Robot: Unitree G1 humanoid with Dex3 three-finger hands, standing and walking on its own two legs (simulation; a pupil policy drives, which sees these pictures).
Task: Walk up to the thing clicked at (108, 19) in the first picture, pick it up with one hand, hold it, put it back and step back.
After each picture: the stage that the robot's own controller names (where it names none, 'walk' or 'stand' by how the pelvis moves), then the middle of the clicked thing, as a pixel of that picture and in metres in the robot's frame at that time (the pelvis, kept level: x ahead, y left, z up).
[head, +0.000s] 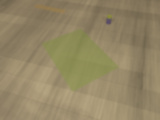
stand; (108, 19) +1.84 -0.35 -0.72
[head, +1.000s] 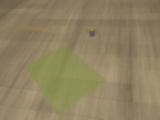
walk; (92, 31) +1.74 +0.05 -0.69
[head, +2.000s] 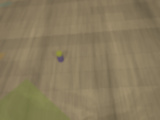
walk; (60, 56) +1.13 +0.35 -0.72
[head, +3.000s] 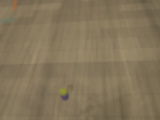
walk; (64, 94) +0.73 +0.27 -0.72
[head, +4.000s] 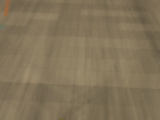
walk; out of the picture +0.48 +0.18 -0.70
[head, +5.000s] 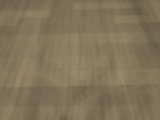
stand; out of the picture +0.41 +0.23 -0.72
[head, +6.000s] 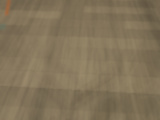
stand; out of the picture +0.39 +0.19 -0.71
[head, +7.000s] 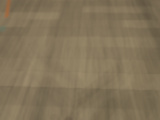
stand; out of the picture +0.42 +0.20 -0.72
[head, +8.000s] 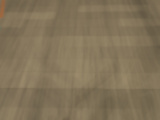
stand; out of the picture +0.40 +0.22 -0.72
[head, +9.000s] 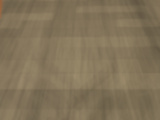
stand; out of the picture +0.40 +0.22 -0.73
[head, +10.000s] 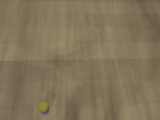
go down; (43, 108) +0.42 +0.23 -0.64
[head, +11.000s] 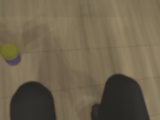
go down; (11, 54) +0.47 +0.26 -0.28
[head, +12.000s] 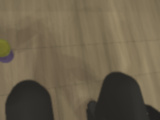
close in; (3, 51) +0.47 +0.27 -0.28
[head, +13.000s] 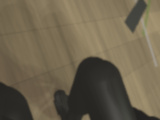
close in; out of the picture +0.45 +0.30 -0.22
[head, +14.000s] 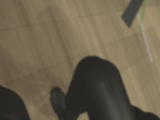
close; out of the picture +0.45 +0.31 -0.23
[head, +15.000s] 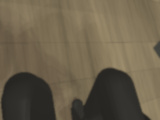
lift; out of the picture +0.38 +0.29 -0.17
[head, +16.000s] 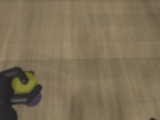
lift; (28, 90) +0.33 +0.19 -0.01
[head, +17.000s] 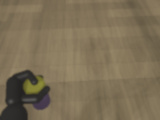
hold; (38, 93) +0.33 +0.17 +0.00
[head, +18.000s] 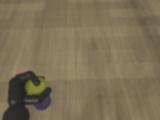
hold; (39, 94) +0.33 +0.17 -0.01
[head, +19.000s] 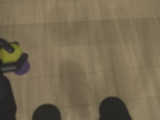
crouch; (16, 60) +0.43 +0.21 -0.09
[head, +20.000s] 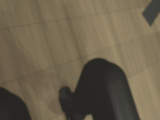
lower; out of the picture +0.45 +0.30 -0.24
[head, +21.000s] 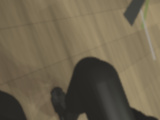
lower; out of the picture +0.44 +0.31 -0.23
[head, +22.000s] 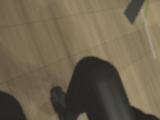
lower; out of the picture +0.45 +0.31 -0.23
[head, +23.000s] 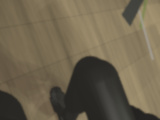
lower; out of the picture +0.45 +0.31 -0.23
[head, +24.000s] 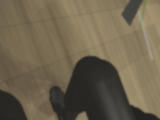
loosen; out of the picture +0.45 +0.31 -0.23
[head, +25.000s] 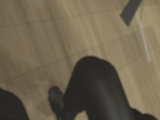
withdraw; out of the picture +0.45 +0.29 -0.24
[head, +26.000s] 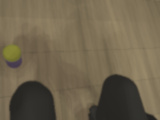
walk; (13, 57) +0.46 +0.25 -0.28
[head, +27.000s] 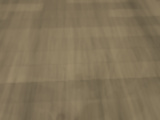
stand; out of the picture +0.41 +0.19 -0.64
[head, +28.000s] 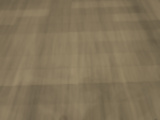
stand; out of the picture +0.42 +0.21 -0.67
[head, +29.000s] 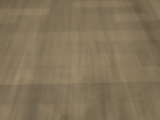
stand; out of the picture +0.41 +0.20 -0.67
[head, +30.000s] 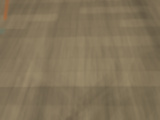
walk; out of the picture +0.44 +0.20 -0.72
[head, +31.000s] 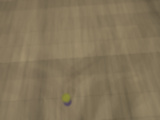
walk; (66, 99) +0.51 +0.18 -0.71
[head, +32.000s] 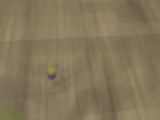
walk; (51, 73) +0.74 +0.23 -0.71
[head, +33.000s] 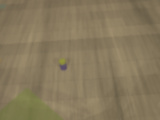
stand; (63, 64) +1.01 +0.30 -0.70
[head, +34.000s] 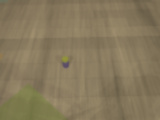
stand; (65, 62) +1.03 +0.21 -0.72
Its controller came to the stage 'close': yes
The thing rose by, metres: 0.71
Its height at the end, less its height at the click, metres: +0.00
